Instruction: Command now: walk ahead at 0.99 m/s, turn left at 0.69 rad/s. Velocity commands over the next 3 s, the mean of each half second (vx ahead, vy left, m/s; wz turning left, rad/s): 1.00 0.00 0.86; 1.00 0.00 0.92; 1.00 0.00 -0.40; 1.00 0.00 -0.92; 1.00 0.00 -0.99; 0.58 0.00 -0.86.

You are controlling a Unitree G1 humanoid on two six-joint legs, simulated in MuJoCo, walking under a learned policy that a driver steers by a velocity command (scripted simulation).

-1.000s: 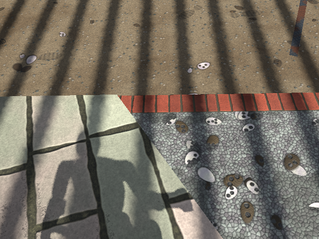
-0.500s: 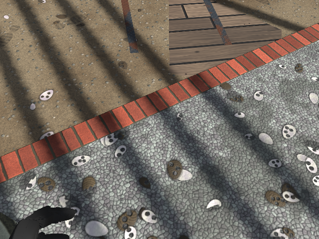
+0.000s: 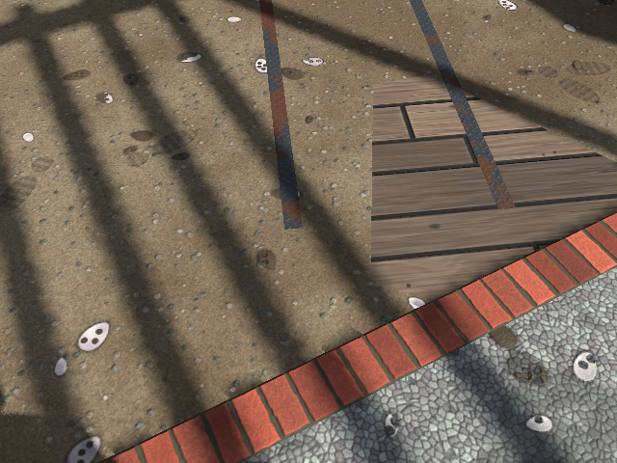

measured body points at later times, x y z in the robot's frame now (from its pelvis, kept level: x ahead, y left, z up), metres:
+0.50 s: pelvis +0.48 -0.03 +0.03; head +0.51 -0.02 +0.48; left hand +0.46 +0.29 -0.07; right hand +0.71 -0.27 -0.07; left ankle +0.35 +0.02 -0.60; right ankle +0.54 -0.15 -0.70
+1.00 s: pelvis +0.87 +0.23 -0.11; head +0.91 +0.24 +0.34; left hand +0.73 +0.45 -0.22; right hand +1.10 +0.06 -0.26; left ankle +0.84 +0.22 -0.83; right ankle +0.96 +0.06 -0.71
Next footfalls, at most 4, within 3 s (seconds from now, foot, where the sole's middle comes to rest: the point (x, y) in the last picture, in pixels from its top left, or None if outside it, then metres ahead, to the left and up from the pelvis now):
0.34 right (381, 408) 0.58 -0.14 -0.74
0.86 left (215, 327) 0.87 0.25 -0.86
1.22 right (149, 214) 1.27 0.47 -0.86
1.68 left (33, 168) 1.49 0.88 -0.86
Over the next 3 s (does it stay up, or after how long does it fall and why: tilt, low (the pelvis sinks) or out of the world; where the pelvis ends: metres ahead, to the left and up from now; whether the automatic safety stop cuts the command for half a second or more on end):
stays up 2.45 0.76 -0.12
